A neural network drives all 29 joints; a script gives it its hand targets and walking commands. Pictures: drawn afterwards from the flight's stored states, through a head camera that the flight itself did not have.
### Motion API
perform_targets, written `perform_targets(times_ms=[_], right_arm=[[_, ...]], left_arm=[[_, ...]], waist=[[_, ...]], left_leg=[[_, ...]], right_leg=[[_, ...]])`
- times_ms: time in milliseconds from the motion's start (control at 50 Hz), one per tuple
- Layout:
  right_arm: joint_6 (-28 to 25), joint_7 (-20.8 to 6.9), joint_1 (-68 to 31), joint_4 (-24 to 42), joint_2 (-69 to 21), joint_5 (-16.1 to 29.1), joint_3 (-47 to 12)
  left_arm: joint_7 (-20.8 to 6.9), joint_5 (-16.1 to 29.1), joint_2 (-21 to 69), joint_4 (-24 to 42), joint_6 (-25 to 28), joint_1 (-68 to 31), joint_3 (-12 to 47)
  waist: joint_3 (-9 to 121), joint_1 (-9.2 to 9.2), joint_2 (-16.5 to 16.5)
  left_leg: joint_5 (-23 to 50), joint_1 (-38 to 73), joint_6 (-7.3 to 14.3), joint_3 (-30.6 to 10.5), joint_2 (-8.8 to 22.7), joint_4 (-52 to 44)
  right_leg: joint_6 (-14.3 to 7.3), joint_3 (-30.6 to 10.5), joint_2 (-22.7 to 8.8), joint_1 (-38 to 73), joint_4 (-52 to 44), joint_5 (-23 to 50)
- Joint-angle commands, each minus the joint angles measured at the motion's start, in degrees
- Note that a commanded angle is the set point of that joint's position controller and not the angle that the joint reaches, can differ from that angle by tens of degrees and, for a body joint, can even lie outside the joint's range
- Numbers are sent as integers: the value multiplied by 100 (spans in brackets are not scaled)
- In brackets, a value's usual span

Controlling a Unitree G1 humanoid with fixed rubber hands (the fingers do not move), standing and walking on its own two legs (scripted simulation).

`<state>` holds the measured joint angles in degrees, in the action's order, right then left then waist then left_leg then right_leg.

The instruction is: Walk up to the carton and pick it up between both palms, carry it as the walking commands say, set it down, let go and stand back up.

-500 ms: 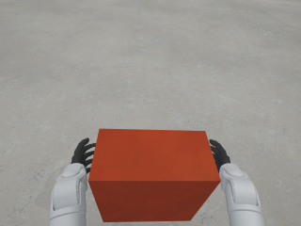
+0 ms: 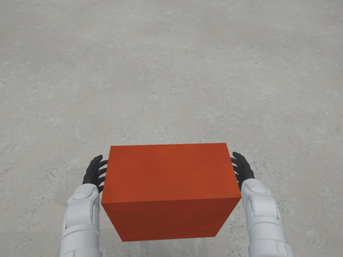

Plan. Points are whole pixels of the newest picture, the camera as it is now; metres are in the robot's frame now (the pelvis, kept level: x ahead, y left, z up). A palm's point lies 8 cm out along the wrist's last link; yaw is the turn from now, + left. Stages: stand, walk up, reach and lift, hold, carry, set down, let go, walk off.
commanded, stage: set down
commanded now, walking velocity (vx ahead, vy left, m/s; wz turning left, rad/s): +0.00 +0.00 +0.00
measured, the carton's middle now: (169, 197) +0.28 +0.03 -0.10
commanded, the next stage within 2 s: none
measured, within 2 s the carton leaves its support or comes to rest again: neither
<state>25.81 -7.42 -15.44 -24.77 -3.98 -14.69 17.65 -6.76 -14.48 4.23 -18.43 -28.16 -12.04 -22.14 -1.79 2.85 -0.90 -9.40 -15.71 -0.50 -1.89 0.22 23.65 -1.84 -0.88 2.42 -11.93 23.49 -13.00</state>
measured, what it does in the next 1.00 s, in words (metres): lowers itself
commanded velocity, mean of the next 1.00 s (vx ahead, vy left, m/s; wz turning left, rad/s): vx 0.00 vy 0.00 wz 0.00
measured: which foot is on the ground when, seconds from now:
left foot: down 0.00-1.00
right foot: down 0.00-1.00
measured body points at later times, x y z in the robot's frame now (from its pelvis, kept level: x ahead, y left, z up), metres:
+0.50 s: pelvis -0.03 +0.02 -0.05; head +0.11 +0.03 +0.38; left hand +0.30 +0.23 -0.11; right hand +0.33 -0.15 -0.10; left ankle +0.03 +0.13 -0.74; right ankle -0.01 -0.10 -0.74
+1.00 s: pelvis -0.05 +0.01 -0.12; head +0.15 +0.02 +0.28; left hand +0.34 +0.22 -0.20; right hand +0.36 -0.16 -0.20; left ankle +0.03 +0.13 -0.74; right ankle -0.01 -0.10 -0.74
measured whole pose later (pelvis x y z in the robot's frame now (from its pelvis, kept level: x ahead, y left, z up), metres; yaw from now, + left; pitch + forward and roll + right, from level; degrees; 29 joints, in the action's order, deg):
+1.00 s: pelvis -0.05 +0.01 -0.12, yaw -1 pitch +37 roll -1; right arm 18.0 -4.7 -34.3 -30.8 -1.3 -9.9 23.6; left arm -4.9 -10.8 0.5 -28.1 -18.4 -32.3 -26.4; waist 13.0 2.3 -1.7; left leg -19.2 -82.5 -0.1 -1.1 -0.4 64.6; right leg -0.7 -0.8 2.8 -79.7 66.9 -24.3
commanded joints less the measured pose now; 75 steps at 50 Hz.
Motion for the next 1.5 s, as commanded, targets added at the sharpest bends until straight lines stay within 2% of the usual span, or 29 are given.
perform_targets(times_ms=[0, 160, 300, 400, 540, 680, 800, 900, 1000, 1200, 1340, 1480], right_arm=[[-396, -989, -2478, 172, -4488, 837, -2921], [-842, -938, -2535, -68, -4429, 829, -2868], [-1079, -968, -2903, -236, -4443, 822, -2774], [-1103, -1080, -3368, -339, -4505, 824, -2661], [-995, -1266, -4075, -526, -4618, 814, -2425], [-868, -1320, -4509, -707, -4730, 842, -2294], [-827, -1237, -4691, -711, -4832, 977, -2396], [-869, -1090, -4813, -626, -4923, 1163, -2647], [-940, -927, -4893, -532, -4881, 1318, -2840], [-986, -738, -5336, -577, -4651, 1430, -2763], [-958, -689, -5832, -713, -4577, 1513, -2637], [-948, -641, -6309, -778, -4508, 1611, -2601]], left_arm=[[-1048, 781, 4131, 74, 402, -2597, 3033], [-914, 812, 4203, -183, 858, -2613, 3053], [-843, 847, 4344, -354, 1098, -2938, 3105], [-860, 858, 4497, -399, 1128, -3411, 3147], [-967, 816, 4701, -585, 1035, -4127, 3051], [-1082, 839, 4754, -798, 933, -4613, 2899], [-1161, 921, 4639, -901, 943, -4831, 2864], [-1213, 1059, 4550, -984, 1011, -4924, 2950], [-1212, 1192, 4490, -1055, 1076, -4996, 3067], [-1096, 1295, 4359, -1196, 1077, -5475, 3063], [-1018, 1285, 4259, -1372, 1030, -5901, 2914], [-968, 1335, 4164, -1475, 1006, -6278, 2851]], waist=[[2092, 3, 36], [2750, -12, 106], [3448, -36, 140], [3880, -45, 147], [4248, -43, 167], [4658, -22, 116], [5179, 30, 30], [5728, 97, -59], [6180, 89, -75], [6383, 31, -18], [6475, 83, 4], [6701, 123, -2]], left_leg=[[1521, 896, 105, -71, -547, 271], [1989, 202, 40, -144, -507, 890], [1999, -367, 28, -180, -474, 1448], [1570, -680, 42, -178, -442, 1802], [507, -1278, 68, -175, -459, 2248], [137, -2004, 73, -90, -521, 2778], [429, -2727, 100, 25, -603, 3299], [744, -3377, 111, 86, -640, 3703], [898, -3887, 78, 114, -654, 4058], [455, -4592, 7, 161, -666, 4632], [96, -4969, 5, 222, -679, 5001], [81, -5264, 3, 275, -675, 5380]], right_leg=[[-26, -432, 193, -107, -141, 1524], [-2, -366, 256, -1027, 564, 1741], [5, -306, 322, -2022, 1161, 1378], [-18, -214, 350, -2737, 1560, 833], [-67, -110, 388, -3733, 2139, -38], [-65, -80, 443, -4430, 2705, -274], [-7, -113, 479, -4721, 3146, -13], [79, -148, 478, -4815, 3514, 399], [156, -140, 496, -5037, 3863, 631], [204, -12, 560, -5905, 4460, 127], [225, 81, 602, -6460, 4868, -225], [244, 170, 645, -6904, 5280, -293]])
